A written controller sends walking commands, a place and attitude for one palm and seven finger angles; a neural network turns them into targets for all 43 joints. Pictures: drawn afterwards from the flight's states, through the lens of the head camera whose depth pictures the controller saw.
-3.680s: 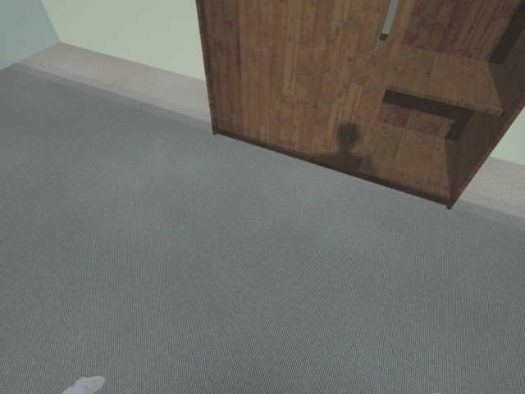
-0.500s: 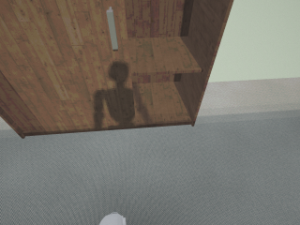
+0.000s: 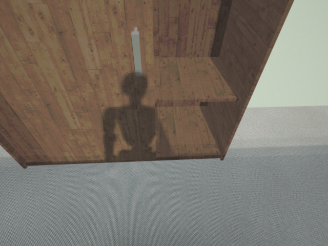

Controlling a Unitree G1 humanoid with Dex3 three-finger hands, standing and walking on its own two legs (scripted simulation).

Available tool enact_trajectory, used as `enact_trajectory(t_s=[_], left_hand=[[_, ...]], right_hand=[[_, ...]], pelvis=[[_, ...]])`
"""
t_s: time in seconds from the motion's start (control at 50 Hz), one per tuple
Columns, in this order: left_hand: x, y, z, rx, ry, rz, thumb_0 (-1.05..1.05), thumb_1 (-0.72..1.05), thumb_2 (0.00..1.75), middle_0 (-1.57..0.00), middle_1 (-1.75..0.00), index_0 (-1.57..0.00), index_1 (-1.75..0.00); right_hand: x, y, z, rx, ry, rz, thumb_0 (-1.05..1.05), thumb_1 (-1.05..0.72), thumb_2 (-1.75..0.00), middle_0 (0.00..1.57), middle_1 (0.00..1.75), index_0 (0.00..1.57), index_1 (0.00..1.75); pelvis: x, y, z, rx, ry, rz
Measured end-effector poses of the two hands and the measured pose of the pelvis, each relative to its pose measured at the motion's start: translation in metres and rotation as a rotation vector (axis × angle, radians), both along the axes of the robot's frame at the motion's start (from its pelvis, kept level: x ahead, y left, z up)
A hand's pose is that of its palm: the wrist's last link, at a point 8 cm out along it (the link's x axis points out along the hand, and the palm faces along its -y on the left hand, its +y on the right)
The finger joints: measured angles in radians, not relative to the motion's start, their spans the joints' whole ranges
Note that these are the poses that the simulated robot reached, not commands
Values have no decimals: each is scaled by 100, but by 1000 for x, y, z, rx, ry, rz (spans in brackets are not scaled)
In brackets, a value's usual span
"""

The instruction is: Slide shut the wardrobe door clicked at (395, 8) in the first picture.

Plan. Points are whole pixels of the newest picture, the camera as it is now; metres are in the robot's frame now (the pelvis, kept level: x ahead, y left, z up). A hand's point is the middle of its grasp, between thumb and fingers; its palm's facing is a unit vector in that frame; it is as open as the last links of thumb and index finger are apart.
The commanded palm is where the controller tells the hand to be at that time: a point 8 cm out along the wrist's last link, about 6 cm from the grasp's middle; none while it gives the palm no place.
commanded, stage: take the last steps up to it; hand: left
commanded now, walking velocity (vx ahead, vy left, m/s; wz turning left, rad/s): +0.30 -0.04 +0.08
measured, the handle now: (137, 52) +0.75 +0.14 +0.10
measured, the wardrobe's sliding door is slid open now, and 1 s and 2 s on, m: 0.47 0.47 0.47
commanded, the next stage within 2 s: come to a stop and stand still in 0.76 s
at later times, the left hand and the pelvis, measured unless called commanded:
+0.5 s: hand out of the picture +0.06 +0.19 -0.17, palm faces +0.10 -0.99 -0.13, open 7.4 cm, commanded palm none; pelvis +0.11 +0.03 +0.00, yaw +3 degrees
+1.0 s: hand (121, 195) +0.30 +0.15 -0.16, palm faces +0.11 -0.97 -0.23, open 7.1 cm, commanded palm none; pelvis +0.26 -0.03 +0.00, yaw +4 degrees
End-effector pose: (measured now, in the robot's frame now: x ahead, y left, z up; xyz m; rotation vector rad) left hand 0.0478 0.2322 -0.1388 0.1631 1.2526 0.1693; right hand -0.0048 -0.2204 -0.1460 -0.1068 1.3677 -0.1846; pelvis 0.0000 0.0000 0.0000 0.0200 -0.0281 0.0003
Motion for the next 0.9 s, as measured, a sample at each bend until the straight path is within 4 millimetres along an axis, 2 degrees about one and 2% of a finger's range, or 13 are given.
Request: enact_trajectory(t_s=[0.06, 0.14, 0.24, 0.32, 0.36, 0.4, 0.48, 0.62, 0.72, 0.76, 0.8, 0.84, 0.9], left_hand=[[5, -8, 3, 11, -14, 3, 0, 93, 90, -20, -30, -20, -30], [-5, -12, 6, 0, 0, 55, 0, 93, 90, -20, -30, -20, -30], [-35, -14, 0, -40, 104, 118, 0, 92, 90, -20, -30, -20, -30], [-59, -11, -12, -90, 214, 171, 0, 91, 90, -20, -30, -20, -30], [-65, -7, -20, -112, 273, 176, 0, 91, 90, -20, -30, -20, -30], [-59, -3, -19, -120, 317, 157, 0, 91, 90, -20, -30, -20, -30], [-13, 9, -10, -110, 279, 118, 1, 91, 90, -20, -30, -20, -30], [105, 23, 2, -33, 101, 66, 1, 93, 90, -20, -30, -20, -30], [190, 15, 8, 21, 3, 9, 1, 93, 90, -19, -30, -20, -30], [219, 7, 5, 40, -44, -6, 1, 93, 90, -19, -30, -20, -30], [238, -3, 4, 45, -83, 0, 0, 92, 90, -19, -30, -20, -30], [246, -13, 6, 35, -95, 20, 0, 92, 90, -19, -30, -20, -30], [247, -28, 9, 17, -69, 54, 0, 92, 90, -20, -30, -20, -30]], right_hand=[[-2, 0, -10, 39, 31, -4, 0, -92, -90, 20, 30, 20, 30], [10, 1, -5, 60, 60, 20, 1, -92, -90, 20, 30, 20, 30], [50, 2, 5, 34, 24, 61, 1, -91, -90, 20, 30, 20, 30], [89, 6, 7, -17, -24, 103, 1, -92, -90, 20, 30, 20, 30], [104, 10, 5, -43, -54, 105, 1, -92, -90, 20, 30, 20, 30], [112, 14, 8, -54, -70, 91, 1, -92, -90, 20, 30, 20, 30], [112, 23, 15, -46, -39, 56, 0, -91, -90, 20, 30, 20, 30], [104, 37, 10, 29, 97, 8, 0, -91, -90, 20, 30, 20, 30], [113, 29, -5, 84, 179, -38, 0, -91, -90, 20, 30, 21, 30], [123, 19, -16, 100, 205, -43, 1, -91, -90, 21, 30, 21, 30], [141, 7, -23, 103, 217, -29, 1, -91, -90, 21, 30, 21, 30], [169, -6, -21, 86, 193, -7, 1, -91, -90, 20, 30, 21, 30], [224, -25, -13, 46, 102, 32, 1, -91, -90, 20, 30, 20, 30]], pelvis=[[10, -6, -2, -7, -10, 13], [25, -9, 2, -17, 1, 36], [44, -1, 5, -24, 13, 66], [63, 15, -2, -42, 16, 82], [72, 24, -9, -42, 18, 77], [82, 28, -7, -32, 16, 59], [104, 32, 3, -24, 18, 51], [146, 22, 7, -4, 16, 46], [184, 2, -2, 11, 14, 39], [202, -10, -12, 16, 14, 43], [214, -18, -16, 1, 8, 49], [225, -22, -12, -8, 4, 58], [242, -27, -3, -17, 9, 66]])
